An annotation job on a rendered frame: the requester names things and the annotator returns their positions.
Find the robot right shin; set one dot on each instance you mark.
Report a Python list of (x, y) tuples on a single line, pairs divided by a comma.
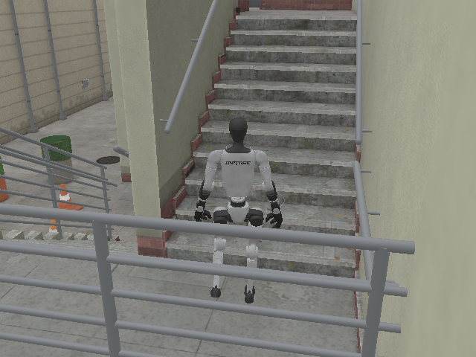
[(253, 264)]

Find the right robot forearm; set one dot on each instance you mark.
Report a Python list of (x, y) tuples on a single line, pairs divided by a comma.
[(273, 200)]

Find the right robot upper arm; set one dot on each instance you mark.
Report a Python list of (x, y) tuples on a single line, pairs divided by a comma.
[(265, 169)]

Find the right robot foot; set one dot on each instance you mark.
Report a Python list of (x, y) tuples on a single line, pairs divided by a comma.
[(249, 298)]

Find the robot left hand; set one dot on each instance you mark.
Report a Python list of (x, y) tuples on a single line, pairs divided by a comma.
[(202, 215)]

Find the robot right hand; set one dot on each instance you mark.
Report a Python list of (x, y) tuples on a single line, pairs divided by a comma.
[(277, 218)]

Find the left robot forearm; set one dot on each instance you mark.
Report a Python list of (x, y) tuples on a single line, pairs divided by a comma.
[(202, 199)]

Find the left robot upper arm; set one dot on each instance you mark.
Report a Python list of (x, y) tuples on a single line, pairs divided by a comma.
[(210, 170)]

